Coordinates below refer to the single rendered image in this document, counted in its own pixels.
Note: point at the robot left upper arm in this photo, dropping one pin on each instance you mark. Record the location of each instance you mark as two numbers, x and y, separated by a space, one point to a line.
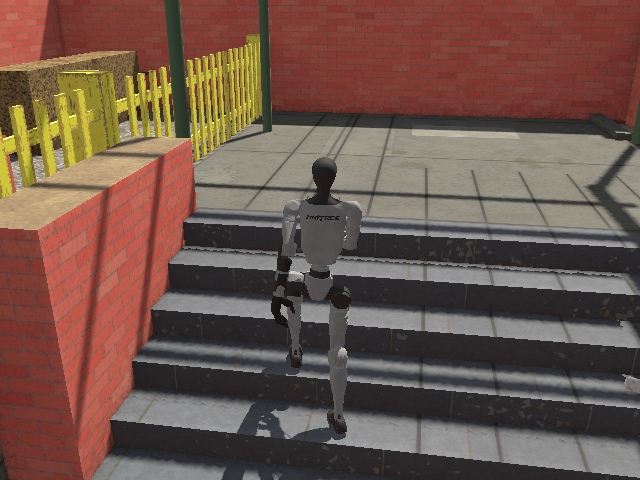
289 222

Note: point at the robot left forearm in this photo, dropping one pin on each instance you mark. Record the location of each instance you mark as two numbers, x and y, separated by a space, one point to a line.
282 273

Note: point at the robot left hand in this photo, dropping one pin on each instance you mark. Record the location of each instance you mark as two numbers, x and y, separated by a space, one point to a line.
275 309

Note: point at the robot left thigh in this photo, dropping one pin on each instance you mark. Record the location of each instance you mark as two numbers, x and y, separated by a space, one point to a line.
295 287

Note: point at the robot torso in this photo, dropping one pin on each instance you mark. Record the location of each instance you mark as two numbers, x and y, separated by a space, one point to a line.
322 234

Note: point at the robot right upper arm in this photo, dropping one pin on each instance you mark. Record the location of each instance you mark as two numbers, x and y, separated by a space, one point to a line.
354 214

